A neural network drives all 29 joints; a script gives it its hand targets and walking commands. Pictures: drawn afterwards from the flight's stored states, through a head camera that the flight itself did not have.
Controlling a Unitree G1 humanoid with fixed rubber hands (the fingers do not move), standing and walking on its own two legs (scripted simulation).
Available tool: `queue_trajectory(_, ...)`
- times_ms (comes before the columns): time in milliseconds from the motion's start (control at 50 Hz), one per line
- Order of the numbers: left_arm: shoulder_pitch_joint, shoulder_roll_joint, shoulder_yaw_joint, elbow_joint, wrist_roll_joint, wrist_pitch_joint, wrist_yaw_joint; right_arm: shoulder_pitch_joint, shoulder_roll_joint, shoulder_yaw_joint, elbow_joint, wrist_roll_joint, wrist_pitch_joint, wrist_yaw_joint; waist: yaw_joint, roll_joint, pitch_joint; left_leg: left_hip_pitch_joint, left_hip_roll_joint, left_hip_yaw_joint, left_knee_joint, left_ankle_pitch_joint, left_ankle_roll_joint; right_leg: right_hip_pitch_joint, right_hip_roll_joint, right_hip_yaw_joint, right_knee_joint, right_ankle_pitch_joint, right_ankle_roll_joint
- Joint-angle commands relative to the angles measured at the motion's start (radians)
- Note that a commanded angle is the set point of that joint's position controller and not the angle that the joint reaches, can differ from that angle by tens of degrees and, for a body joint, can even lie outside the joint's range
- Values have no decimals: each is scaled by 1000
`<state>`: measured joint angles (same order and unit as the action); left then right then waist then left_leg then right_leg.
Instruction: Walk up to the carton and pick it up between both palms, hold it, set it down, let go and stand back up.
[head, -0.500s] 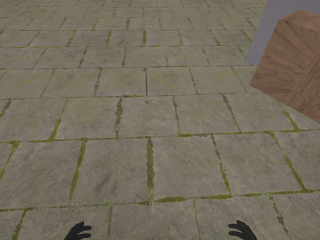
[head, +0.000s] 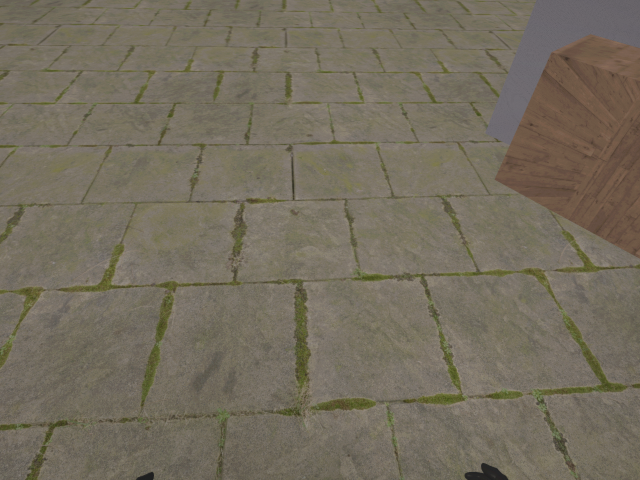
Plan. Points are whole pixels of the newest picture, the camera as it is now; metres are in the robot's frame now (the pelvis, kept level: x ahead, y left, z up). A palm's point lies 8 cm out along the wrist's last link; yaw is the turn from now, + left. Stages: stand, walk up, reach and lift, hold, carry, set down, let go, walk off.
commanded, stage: stand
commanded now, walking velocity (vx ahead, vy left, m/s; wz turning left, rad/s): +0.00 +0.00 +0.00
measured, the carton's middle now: out of the picture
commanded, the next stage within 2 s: walk up in 0.84 s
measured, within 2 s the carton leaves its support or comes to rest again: neither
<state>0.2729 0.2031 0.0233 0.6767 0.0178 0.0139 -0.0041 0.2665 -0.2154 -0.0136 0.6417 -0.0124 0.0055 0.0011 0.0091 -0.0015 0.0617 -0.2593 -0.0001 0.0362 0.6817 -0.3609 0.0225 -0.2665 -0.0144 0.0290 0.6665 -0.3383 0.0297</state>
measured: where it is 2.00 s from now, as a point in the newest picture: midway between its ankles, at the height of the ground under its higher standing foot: outside the picture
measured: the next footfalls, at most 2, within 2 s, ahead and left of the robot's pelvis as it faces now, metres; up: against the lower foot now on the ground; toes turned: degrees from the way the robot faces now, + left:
right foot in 1.36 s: +0.12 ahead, -0.28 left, +0.00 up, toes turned -26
left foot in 1.64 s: +0.26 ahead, -0.09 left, +0.00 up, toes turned -20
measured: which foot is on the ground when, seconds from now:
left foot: down 0.00-1.00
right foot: down 0.00-1.00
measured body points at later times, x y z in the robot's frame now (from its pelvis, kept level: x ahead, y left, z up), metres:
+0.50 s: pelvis -0.01 +0.01 +0.00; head -0.01 +0.01 +0.45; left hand +0.08 +0.25 -0.12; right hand +0.10 -0.24 -0.11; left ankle +0.01 +0.10 -0.72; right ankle +0.02 -0.14 -0.72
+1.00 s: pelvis +0.00 +0.00 +0.01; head +0.00 +0.00 +0.46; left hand +0.09 +0.24 -0.12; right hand +0.08 -0.25 -0.11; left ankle +0.01 +0.10 -0.72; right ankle +0.02 -0.14 -0.72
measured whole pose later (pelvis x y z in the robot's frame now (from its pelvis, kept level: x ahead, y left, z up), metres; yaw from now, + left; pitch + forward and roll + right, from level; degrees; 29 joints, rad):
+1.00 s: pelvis +0.00 +0.00 +0.01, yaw -2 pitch -3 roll +1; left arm 0.30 0.20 0.02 0.74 0.01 0.00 0.00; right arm 0.31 -0.24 -0.01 0.71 -0.01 0.00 0.00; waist 0.00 0.00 0.05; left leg -0.23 0.00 0.07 0.61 -0.32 0.03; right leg -0.27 -0.01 0.07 0.63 -0.30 0.04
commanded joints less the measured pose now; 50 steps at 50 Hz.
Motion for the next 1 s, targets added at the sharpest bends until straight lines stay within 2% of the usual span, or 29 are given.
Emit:
queue_trajectory(0,4,125,40,-107,0,-27,4,-25,-148,-54,-125,0,-33,-8,9,27,-38,-37,95,-132,-221,84,24,-7,-36,66,-126,118,-46)
queue_trajectory(40,1,127,43,-103,6,-26,4,-19,-143,-53,-121,0,-33,-9,3,39,-25,-50,97,-142,-248,54,27,-2,-31,58,-120,110,-43)
queue_trajectory(60,-1,132,40,-102,3,-28,5,-10,-150,-51,-131,4,-36,-8,-6,2,-31,-59,103,-147,-237,81,23,12,-36,57,-120,135,-46)
queue_trajectory(80,6,128,38,-98,3,-31,4,-22,-148,-49,-124,2,-37,-9,7,17,-65,-34,104,-144,-234,110,26,17,-38,57,-117,153,-44)
queue_trajectory(140,-14,139,40,-104,5,-37,5,-21,-143,-50,-126,5,-38,-7,-6,-12,-51,-24,100,-128,-227,126,24,11,-40,62,-122,178,-44)
queue_trajectory(160,-5,133,43,-100,2,-37,6,-21,-147,-47,-120,8,-37,-6,2,-16,-57,-19,102,-133,-238,93,25,7,-41,68,-129,143,-46)
queue_trajectory(220,14,131,41,-83,2,-33,3,-17,-148,-51,-112,5,-33,-7,2,26,-19,-43,88,-123,-255,56,18,-1,-39,71,-137,130,-45)
queue_trajectory(240,13,134,45,-85,1,-34,2,-14,-143,-49,-119,1,-35,-8,3,25,-29,-23,90,-126,-243,100,23,2,-39,73,-129,165,-45)
queue_trajectory(260,20,129,39,-84,-3,-34,3,-10,-153,-48,-119,4,-34,-9,0,11,-28,-39,103,-130,-253,61,25,-2,-39,72,-129,139,-44)
queue_trajectory(280,24,141,43,-77,-1,-35,3,-16,-151,-48,-113,6,-35,-8,3,31,-46,-13,99,-125,-248,76,22,6,-42,74,-124,164,-42)
queue_trajectory(300,19,149,44,-71,1,-36,5,-12,-144,-44,-116,9,-35,-8,-2,1,-52,-22,101,-129,-247,78,24,-2,-41,73,-124,143,-40)
queue_trajectory(320,17,137,44,-71,1,-36,4,-12,-149,-47,-113,8,-34,-9,2,15,-35,-25,102,-127,-250,82,27,-4,-36,81,-127,148,-41)
queue_trajectory(360,21,135,46,-66,5,-34,6,7,-155,-48,-105,5,-36,-10,-5,-19,-27,-44,101,-134,-251,80,28,10,-37,75,-129,143,-42)
queue_trajectory(380,34,129,40,-70,5,-32,5,-4,-157,-52,-101,6,-33,-10,5,24,-11,-61,101,-128,-264,35,28,-7,-40,75,-141,122,-42)
queue_trajectory(460,29,137,44,-60,3,-36,4,4,-151,-41,-93,6,-35,-9,-4,-10,-21,-52,106,-133,-268,53,29,8,-40,71,-143,131,-41)
queue_trajectory(520,44,129,42,-53,0,-35,3,0,-163,-48,-75,10,-34,-10,6,21,-38,-45,100,-120,-278,-8,25,1,-40,77,-148,110,-41)
queue_trajectory(540,40,143,41,-57,0,-35,5,4,-166,-50,-80,8,-33,-10,-4,-9,-6,-47,99,-123,-281,2,26,-16,-36,82,-145,128,-41)
queue_trajectory(580,32,136,39,-50,2,-37,8,16,-150,-45,-78,6,-37,-10,2,-7,-43,-13,98,-118,-255,100,26,-1,-45,84,-145,163,-48)
queue_trajectory(600,35,137,37,-48,1,-36,8,18,-164,-46,-78,3,-36,-11,-3,16,-53,-13,96,-113,-260,92,26,-2,-40,85,-138,159,-45)
queue_trajectory(620,33,134,38,-51,1,-35,9,23,-162,-46,-80,6,-35,-11,1,-17,-55,-37,105,-129,-256,67,32,25,-38,79,-140,146,-46)
queue_trajectory(680,35,154,42,-52,-3,-38,9,32,-155,-47,-67,7,-30,-9,-10,-6,-37,-5,90,-101,-244,91,23,-19,-50,94,-153,174,-46)
queue_trajectory(760,46,148,34,-49,-2,-34,11,43,-169,-48,-61,10,-29,-8,-7,-33,-32,-29,101,-116,-268,14,22,-17,-43,95,-164,117,-49)
queue_trajectory(780,39,139,37,-40,-1,-33,9,33,-165,-50,-55,3,-28,-9,-6,-20,-17,-25,96,-114,-277,-27,19,-37,-42,97,-169,74,-50)
queue_trajectory(820,36,151,38,-36,0,-36,10,31,-160,-42,-56,5,-31,-8,-10,0,-23,-34,101,-113,-278,10,22,-11,-43,96,-157,138,-51)
queue_trajectory(900,41,146,35,-41,-5,-40,12,32,-166,-45,-48,3,-35,-11,1,-36,-41,19,95,-95,-225,167,19,-11,-51,104,-148,243,-55)
queue_trajectory(920,31,156,36,-35,-6,-40,13,53,-160,-44,-42,5,-35,-11,-14,-55,-97,47,100,-95,-211,186,17,12,-56,97,-145,249,-58)
queue_trajectory(940,43,151,35,-41,-9,-38,14,51,-169,-45,-36,6,-33,-12,-7,-15,-100,52,99,-89,-219,178,19,0,-50,104,-139,250,-56)
queue_trajectory(960,22,157,38,-40,-8,-35,17,50,-164,-46,-40,9,-30,-12,-19,-33,-73,19,105,-103,-239,129,23,-11,-46,98,-143,198,-56)
queue_trajectory(980,22,151,35,-45,-4,-30,15,44,-163,-42,-37,12,-25,-11,-12,0,-42,-14,99,-89,-255,74,17,-31,-39,102,-155,158,-48)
